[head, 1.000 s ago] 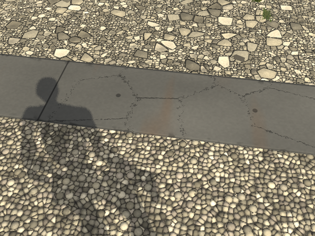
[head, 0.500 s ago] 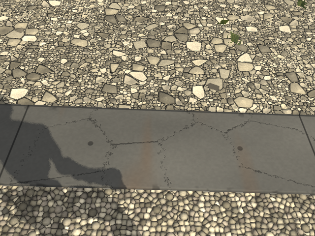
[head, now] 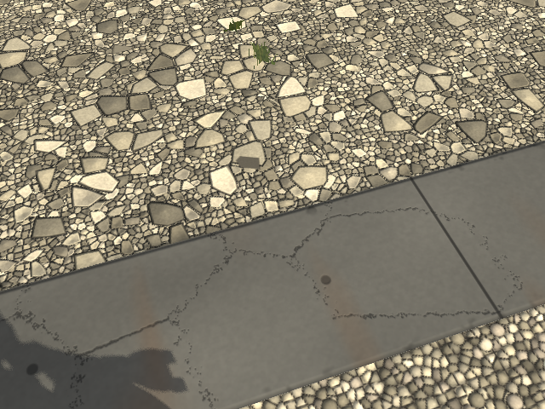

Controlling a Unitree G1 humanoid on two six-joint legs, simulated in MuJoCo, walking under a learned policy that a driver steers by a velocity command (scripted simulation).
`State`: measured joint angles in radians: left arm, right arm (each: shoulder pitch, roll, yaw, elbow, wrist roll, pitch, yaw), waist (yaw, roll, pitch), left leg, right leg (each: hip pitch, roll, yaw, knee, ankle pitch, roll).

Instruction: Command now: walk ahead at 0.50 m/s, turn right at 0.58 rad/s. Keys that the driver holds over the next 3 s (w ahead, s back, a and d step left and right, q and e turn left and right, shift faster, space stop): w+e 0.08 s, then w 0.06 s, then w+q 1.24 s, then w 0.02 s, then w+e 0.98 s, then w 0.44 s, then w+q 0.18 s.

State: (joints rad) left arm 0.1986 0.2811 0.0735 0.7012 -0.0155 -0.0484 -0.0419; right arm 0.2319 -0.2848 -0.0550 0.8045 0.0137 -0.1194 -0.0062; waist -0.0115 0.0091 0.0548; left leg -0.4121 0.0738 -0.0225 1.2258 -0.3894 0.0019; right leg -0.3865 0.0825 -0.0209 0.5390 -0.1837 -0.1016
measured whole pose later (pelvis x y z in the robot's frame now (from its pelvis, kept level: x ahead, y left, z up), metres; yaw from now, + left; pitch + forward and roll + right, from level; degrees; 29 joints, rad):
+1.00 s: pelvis +0.57 +0.03 +0.00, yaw +17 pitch +2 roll -1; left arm 0.11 0.25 0.05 0.66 0.00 -0.11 -0.01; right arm 0.39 -0.29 -0.06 0.74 0.03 -0.02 -0.02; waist -0.05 0.03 -0.01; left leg -0.31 -0.08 -0.16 1.08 -0.47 0.04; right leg -0.39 0.05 0.01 0.52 -0.17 -0.02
